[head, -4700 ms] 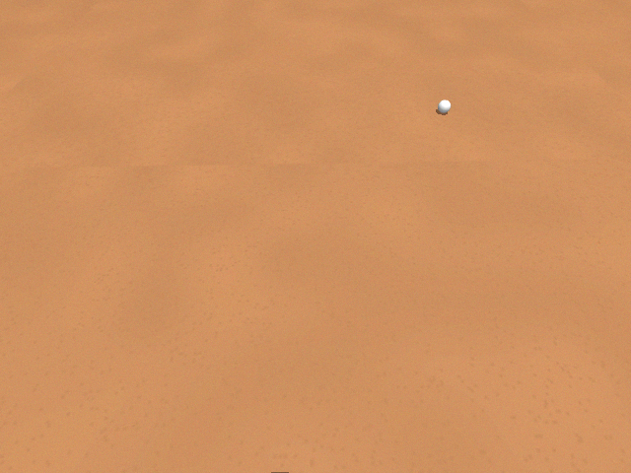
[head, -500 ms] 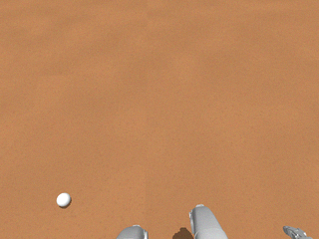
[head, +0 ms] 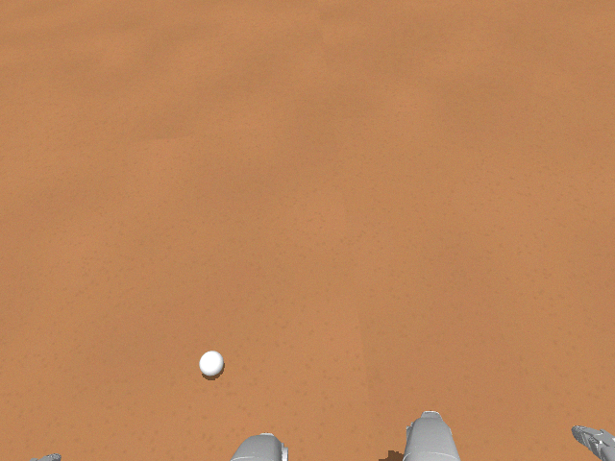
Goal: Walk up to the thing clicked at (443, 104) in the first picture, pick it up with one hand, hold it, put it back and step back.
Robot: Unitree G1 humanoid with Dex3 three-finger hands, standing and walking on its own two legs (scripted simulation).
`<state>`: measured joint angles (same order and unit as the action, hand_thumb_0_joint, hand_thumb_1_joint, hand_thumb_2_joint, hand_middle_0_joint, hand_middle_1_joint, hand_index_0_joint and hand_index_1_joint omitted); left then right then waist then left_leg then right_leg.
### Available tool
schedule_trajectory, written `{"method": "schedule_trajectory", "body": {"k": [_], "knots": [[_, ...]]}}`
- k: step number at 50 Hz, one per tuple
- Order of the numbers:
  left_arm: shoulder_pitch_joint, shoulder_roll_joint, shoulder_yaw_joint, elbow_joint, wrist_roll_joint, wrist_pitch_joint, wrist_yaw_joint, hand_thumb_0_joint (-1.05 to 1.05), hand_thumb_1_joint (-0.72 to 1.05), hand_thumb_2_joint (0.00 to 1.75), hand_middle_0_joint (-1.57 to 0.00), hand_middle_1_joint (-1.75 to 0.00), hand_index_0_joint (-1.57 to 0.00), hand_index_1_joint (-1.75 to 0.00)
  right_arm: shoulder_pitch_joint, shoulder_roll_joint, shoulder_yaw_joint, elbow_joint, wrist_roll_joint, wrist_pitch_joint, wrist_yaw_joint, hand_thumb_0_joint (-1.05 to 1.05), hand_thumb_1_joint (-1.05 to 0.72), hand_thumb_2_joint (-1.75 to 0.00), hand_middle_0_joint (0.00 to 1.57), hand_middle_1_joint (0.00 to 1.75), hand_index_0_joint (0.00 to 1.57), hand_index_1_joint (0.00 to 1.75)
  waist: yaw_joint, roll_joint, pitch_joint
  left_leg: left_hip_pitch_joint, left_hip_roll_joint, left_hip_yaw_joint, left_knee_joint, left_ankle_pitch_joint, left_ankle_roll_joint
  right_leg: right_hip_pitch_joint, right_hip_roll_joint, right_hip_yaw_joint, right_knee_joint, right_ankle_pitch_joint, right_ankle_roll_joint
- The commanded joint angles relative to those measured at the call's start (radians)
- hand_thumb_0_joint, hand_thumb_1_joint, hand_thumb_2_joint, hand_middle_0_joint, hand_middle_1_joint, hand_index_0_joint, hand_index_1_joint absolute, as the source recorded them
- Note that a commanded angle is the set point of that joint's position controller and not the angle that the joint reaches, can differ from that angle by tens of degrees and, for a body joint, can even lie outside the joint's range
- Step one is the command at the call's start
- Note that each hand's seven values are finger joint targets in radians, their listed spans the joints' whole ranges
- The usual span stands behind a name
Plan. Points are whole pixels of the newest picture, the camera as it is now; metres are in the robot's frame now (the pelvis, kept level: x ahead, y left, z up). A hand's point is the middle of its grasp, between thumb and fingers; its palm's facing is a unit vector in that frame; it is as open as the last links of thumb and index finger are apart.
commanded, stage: walk up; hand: left
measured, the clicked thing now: (211, 363) +0.44 +0.40 -0.68
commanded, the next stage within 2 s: none
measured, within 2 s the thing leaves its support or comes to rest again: neither
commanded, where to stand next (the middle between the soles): +0.03 +0.26 m, yaw -10 degrees
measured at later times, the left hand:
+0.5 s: hand out of the picture -0.01 +0.50 -0.08, palm faces -0.05 -0.80 -0.60, open 7.4 cm
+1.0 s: hand out of the picture +0.01 +0.57 -0.12, palm faces -0.18 -0.91 -0.38, open 7.4 cm
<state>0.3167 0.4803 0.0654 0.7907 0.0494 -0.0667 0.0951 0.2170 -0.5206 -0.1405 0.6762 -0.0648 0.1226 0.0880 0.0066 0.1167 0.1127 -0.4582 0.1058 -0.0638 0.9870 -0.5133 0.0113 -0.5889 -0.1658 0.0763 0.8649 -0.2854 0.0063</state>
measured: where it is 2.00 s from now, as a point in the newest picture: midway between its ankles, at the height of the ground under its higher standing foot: outside the picture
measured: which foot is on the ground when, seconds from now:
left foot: down 0.00-0.30, up 0.32-0.60, down 0.62-1.00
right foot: down 0.00-0.02, up 0.04-0.28, down 0.30-0.62, up 0.64-1.00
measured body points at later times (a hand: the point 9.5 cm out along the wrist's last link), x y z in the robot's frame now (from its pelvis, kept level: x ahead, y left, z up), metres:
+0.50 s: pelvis -0.08 +0.20 +0.02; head -0.03 +0.15 +0.46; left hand +0.00 +0.54 -0.05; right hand +0.00 -0.13 -0.12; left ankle -0.07 +0.38 -0.59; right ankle -0.01 +0.05 -0.68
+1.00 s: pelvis -0.09 +0.30 +0.03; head -0.05 +0.30 +0.48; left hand +0.02 +0.62 -0.10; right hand -0.12 -0.04 -0.07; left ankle -0.10 +0.45 -0.68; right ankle -0.12 +0.18 -0.67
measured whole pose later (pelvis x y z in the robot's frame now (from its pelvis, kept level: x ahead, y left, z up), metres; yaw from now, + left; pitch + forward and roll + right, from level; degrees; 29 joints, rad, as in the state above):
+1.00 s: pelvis -0.09 +0.30 +0.03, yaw -9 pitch -1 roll -1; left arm 0.22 0.42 0.10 0.95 0.04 0.02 -0.03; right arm 0.34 -0.42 -0.05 0.91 -0.02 -0.06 -0.02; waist -0.01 -0.01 0.11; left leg -0.29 0.10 0.03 0.78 -0.47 -0.04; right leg -0.37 0.00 0.00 0.86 -0.54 -0.03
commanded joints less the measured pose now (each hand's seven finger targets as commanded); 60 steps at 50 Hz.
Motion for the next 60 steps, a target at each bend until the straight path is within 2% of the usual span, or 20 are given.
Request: {"method": "schedule_trajectory", "body": {"k": [1, 2, 3, 11, 13, 15, 16, 23, 28, 30, 32, 33, 36, 42, 47, 50, 51, 52, 53, 60], "knots": [[-0.008, 0.171, 0.059, -0.045, -0.024, 0.014, 0.035, 0.0, 0.9, 0.9, -0.2, -0.3, -0.2, -0.3, 0.256, -0.233, -0.086, -0.014, -0.03, -0.05, -0.019, 0.0, -0.9, -0.9, 0.2, 0.3, 0.2, 0.3, -0.138, 0.16, -0.12, 0.245, 0.096, -0.254, -0.504, 0.027, 0.093, -0.264, 0.206, -0.11, 0.285, -0.269, -0.059], [-0.13, 0.194, 0.057, -0.064, -0.028, 0.008, 0.064, 0.0, 0.9, 0.9, -0.2, -0.3, -0.2, -0.3, 0.147, -0.342, -0.093, -0.031, 0.0, -0.05, -0.031, 0.0, -0.9, -0.9, 0.2, 0.3, 0.2, 0.3, -0.158, 0.334, -0.055, 0.06, 0.208, -0.52, -0.646, 0.058, 0.192, -0.285, 0.244, -0.04, 0.389, -0.404, -0.056], [-0.16, 0.208, 0.051, -0.044, -0.033, 0.005, 0.064, 0.0, 0.9, 0.9, -0.2, -0.3, -0.2, -0.3, 0.046, -0.28, -0.081, -0.054, -0.006, -0.055, -0.039, 0.0, -0.9, -0.9, 0.2, 0.3, 0.2, 0.3, -0.125, 0.174, 0.034, -0.047, 0.229, -0.524, -0.65, 0.093, 0.228, -0.24, 0.206, 0.005, 0.463, -0.338, -0.062], [0.096, 0.157, 0.054, 0.045, -0.074, 0.0, 0.029, 0.0, 0.9, 0.9, -0.2, -0.3, -0.2, -0.3, -0.021, -0.125, -0.022, -0.111, -0.016, -0.044, -0.048, 0.0, -0.9, -0.9, 0.2, 0.3, 0.2, 0.3, -0.027, 0.133, -0.075, 0.084, 0.107, -0.15, -0.365, 0.619, 0.212, 0.141, 0.151, -0.141, 0.037, -0.161, -0.047], [0.244, 0.17, 0.065, 0.072, -0.061, -0.008, 0.041, 0.0, 0.9, 0.9, -0.2, -0.3, -0.2, -0.3, -0.064, -0.094, -0.009, -0.14, -0.006, -0.029, -0.043, 0.0, -0.9, -0.9, 0.2, 0.3, 0.2, 0.3, 0.058, 0.03, -0.129, -0.008, 0.043, -0.065, -0.19, 0.592, 0.125, 0.406, 0.123, -0.094, -0.292, 0.048, -0.07], [0.194, 0.303, 0.103, -0.008, -0.024, -0.015, 0.054, 0.0, 0.9, 0.9, -0.2, -0.3, -0.2, -0.3, 0.098, -0.016, 0.013, -0.134, 0.004, -0.028, -0.044, 0.0, -0.9, -0.9, 0.2, 0.3, 0.2, 0.3, 0.008, -0.246, -0.209, -0.334, -0.087, -0.035, 0.179, -0.107, -0.015, 0.676, -0.27, 0.51, -0.361, 0.236, -0.197], [0.133, 0.329, 0.108, -0.027, -0.026, -0.011, 0.062, 0.0, 0.9, 0.9, -0.2, -0.3, -0.2, -0.3, 0.055, -0.1, -0.016, -0.137, -0.008, -0.017, -0.065, 0.0, -0.9, -0.9, 0.2, 0.3, 0.2, 0.3, 0.022, -0.139, -0.212, -0.311, -0.084, -0.143, 0.326, -0.138, 0.01, 0.517, -0.378, 0.609, -0.401, 0.302, -0.325], [0.007, 0.261, 0.108, -0.05, -0.021, -0.016, 0.044, 0.0, 0.9, 0.9, -0.2, -0.3, -0.2, -0.3, 0.067, -0.127, -0.056, -0.079, 0.005, -0.011, -0.035, 0.0, -0.9, -0.9, 0.2, 0.3, 0.2, 0.3, -0.018, -0.201, -0.099, -0.153, -0.095, -0.115, 0.484, 0.107, -0.04, 0.163, -0.127, 0.167, -0.344, -0.062, -0.231], [-0.096, 0.267, 0.1, -0.041, 0.019, 0.017, -0.001, 0.0, 0.9, 0.9, -0.2, -0.3, -0.2, -0.3, 0.152, -0.09, -0.038, 0.043, 0.054, -0.036, -0.035, 0.0, -0.9, -0.9, 0.2, 0.3, 0.2, 0.3, -0.028, -0.4, -0.139, 0.17, -0.093, 0.148, -0.16, -0.059, -0.027, 0.06, 0.007, 0.038, -0.299, -0.411, -0.147], [-0.046, 0.177, 0.079, 0.005, 0.002, 0.045, -0.017, 0.0, 0.9, 0.9, -0.2, -0.3, -0.2, -0.3, 0.27, -0.1, -0.04, 0.127, 0.036, -0.067, -0.062, 0.0, -0.9, -0.9, 0.2, 0.3, 0.2, 0.3, -0.075, -0.123, -0.104, 0.291, -0.143, 0.146, -0.371, -0.015, -0.028, -0.07, 0.092, -0.029, 0.023, -0.474, -0.103], [-0.153, 0.123, 0.057, -0.028, -0.016, 0.039, -0.006, 0.0, 0.9, 0.9, -0.2, -0.3, -0.2, -0.3, 0.094, -0.292, -0.043, 0.07, 0.045, -0.088, -0.076, 0.0, -0.9, -0.9, 0.2, 0.3, 0.2, 0.3, -0.071, 0.136, 0.059, -0.037, 0.306, -0.679, -0.747, -0.507, 0.231, -0.259, 0.192, 0.024, 0.311, -0.301, -0.029], [-0.255, 0.177, 0.059, -0.013, -0.008, 0.026, -0.01, 0.0, 0.9, 0.9, -0.2, -0.3, -0.2, -0.3, -0.057, -0.286, -0.032, 0.058, 0.04, -0.108, -0.081, 0.0, -0.9, -0.9, 0.2, 0.3, 0.2, 0.3, -0.045, 0.011, 0.188, -0.197, 0.346, -0.748, -0.79, -0.509, 0.269, -0.194, 0.132, 0.093, 0.355, -0.223, -0.025], [-0.055, 0.182, 0.074, 0.121, -0.042, 0.035, -0.055, 0.0, 0.9, 0.9, -0.2, -0.3, -0.2, -0.3, -0.093, -0.226, -0.005, 0.097, 0.028, -0.15, -0.107, 0.0, -0.9, -0.9, 0.2, 0.3, 0.2, 0.3, 0.015, 0.022, 0.095, -0.084, 0.182, -0.396, -0.612, -0.315, 0.158, -0.049, 0.141, 0.046, 0.313, -0.111, -0.022], [-0.148, 0.168, 0.088, 0.077, -0.008, 0.065, -0.107, 0.0, 0.9, 0.9, -0.2, -0.3, -0.2, -0.3, 0.078, -0.224, -0.008, 0.186, 0.026, -0.183, -0.123, 0.0, -0.9, -0.9, 0.2, 0.3, 0.2, 0.3, -0.041, 0.073, 0.048, 0.184, 0.215, -0.366, -0.571, -0.072, 0.198, -0.036, 0.136, -0.004, 0.122, -0.229, -0.026], [-0.198, 0.14, 0.079, 0.028, -0.009, 0.048, -0.118, 0.0, 0.9, 0.9, -0.2, -0.3, -0.2, -0.3, 0.212, -0.224, -0.012, 0.199, 0.044, -0.205, -0.139, 0.0, -0.9, -0.9, 0.2, 0.3, 0.2, 0.3, -0.075, 0.077, -0.076, 0.482, 0.259, -0.329, -0.465, 0.513, 0.234, -0.07, 0.129, -0.035, -0.003, -0.304, -0.038], [-0.096, 0.115, 0.074, 0.062, -0.021, 0.028, -0.116, 0.0, 0.9, 0.9, -0.2, -0.3, -0.2, -0.3, 0.128, -0.189, 0.013, 0.164, 0.059, -0.195, -0.136, 0.0, -0.9, -0.9, 0.2, 0.3, 0.2, 0.3, 0.01, 0.05, -0.138, 0.362, 0.144, -0.096, -0.277, 0.799, 0.154, 0.227, 0.17, -0.11, -0.295, -0.105, -0.067], [0.015, 0.156, 0.089, 0.099, -0.022, 0.022, -0.107, 0.0, 0.9, 0.9, -0.2, -0.3, -0.2, -0.3, 0.08, -0.14, 0.032, 0.138, 0.071, -0.193, -0.135, 0.0, -0.9, -0.9, 0.2, 0.3, 0.2, 0.3, 0.074, -0.025, -0.182, 0.149, 0.066, 0.007, -0.124, 0.745, 0.076, 0.506, 0.143, -0.039, -0.368, 0.032, -0.092], [0.106, 0.254, 0.115, 0.106, -0.018, 0.018, -0.096, 0.0, 0.9, 0.9, -0.2, -0.3, -0.2, -0.3, 0.051, -0.061, 0.063, 0.096, 0.081, -0.196, -0.134, 0.0, -0.9, -0.9, 0.2, 0.3, 0.2, 0.3, 0.117, -0.286, -0.22, -0.14, -0.049, 0.084, 0.145, 0.455, 0.007, 0.715, -0.034, 0.316, -0.408, 0.087, -0.167], [0.114, 0.278, 0.106, 0.102, -0.033, 0.02, -0.095, 0.0, 0.9, 0.9, -0.2, -0.3, -0.2, -0.3, -0.03, -0.078, 0.056, 0.085, 0.076, -0.195, -0.147, 0.0, -0.9, -0.9, 0.2, 0.3, 0.2, 0.3, 0.123, -0.311, -0.154, -0.287, -0.13, 0.074, 0.176, -0.062, 0.015, 0.701, -0.193, 0.525, -0.445, 0.331, -0.327], [-0.129, 0.147, 0.038, 0.034, -0.031, 0.021, -0.078, 0.0, 0.9, 0.9, -0.2, -0.3, -0.2, -0.3, 0.091, -0.051, 0.057, 0.195, 0.082, -0.186, -0.122, 0.0, -0.9, -0.9, 0.2, 0.3, 0.2, 0.3, -0.013, -0.249, -0.085, 0.068, -0.048, 0.107, -0.139, 0.132, 0.001, 0.317, -0.032, 0.062, -0.288, 0.704, -0.231]]}}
